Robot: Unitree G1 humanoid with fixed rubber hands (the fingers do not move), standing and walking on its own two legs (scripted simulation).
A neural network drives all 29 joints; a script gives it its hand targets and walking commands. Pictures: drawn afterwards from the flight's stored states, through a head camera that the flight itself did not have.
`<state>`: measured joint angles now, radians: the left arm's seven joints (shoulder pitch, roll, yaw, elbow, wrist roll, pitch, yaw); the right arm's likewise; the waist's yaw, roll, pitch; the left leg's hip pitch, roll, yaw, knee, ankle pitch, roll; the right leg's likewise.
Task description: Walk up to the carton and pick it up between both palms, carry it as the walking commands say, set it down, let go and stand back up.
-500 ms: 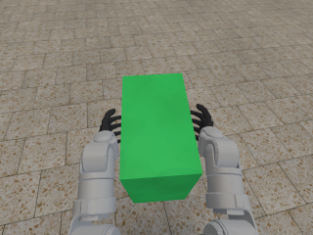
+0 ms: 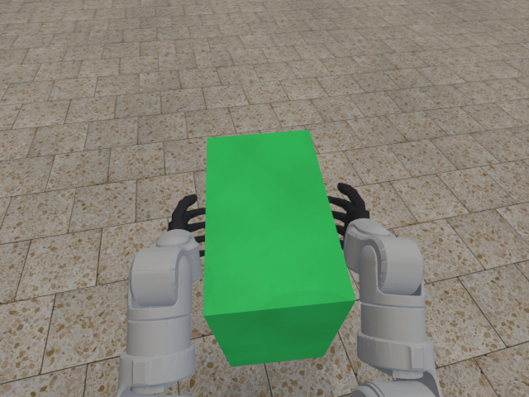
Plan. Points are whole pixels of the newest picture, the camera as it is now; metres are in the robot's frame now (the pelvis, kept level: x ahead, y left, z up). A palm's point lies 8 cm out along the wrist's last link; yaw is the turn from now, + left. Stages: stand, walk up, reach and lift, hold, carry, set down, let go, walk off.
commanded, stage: carry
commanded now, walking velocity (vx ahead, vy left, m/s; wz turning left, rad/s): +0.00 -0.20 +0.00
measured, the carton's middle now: (268, 253) +0.33 +0.00 +0.03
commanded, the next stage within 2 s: none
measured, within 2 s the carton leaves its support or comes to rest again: neither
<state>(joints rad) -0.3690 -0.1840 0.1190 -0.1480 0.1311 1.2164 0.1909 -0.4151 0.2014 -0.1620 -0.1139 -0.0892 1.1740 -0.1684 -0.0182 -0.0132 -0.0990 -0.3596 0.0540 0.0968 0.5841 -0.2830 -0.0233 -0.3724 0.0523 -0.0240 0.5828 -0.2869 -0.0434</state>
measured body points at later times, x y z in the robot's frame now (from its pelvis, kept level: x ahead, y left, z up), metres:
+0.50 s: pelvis -0.05 -0.11 +0.01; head -0.03 -0.14 +0.46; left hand +0.27 -0.01 +0.09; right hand +0.27 -0.26 +0.08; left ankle -0.07 +0.04 -0.65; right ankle -0.02 -0.19 -0.73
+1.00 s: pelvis -0.08 -0.16 +0.01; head -0.08 -0.14 +0.46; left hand +0.23 -0.03 +0.09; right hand +0.24 -0.28 +0.11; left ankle -0.10 -0.03 -0.73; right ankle -0.07 -0.26 -0.69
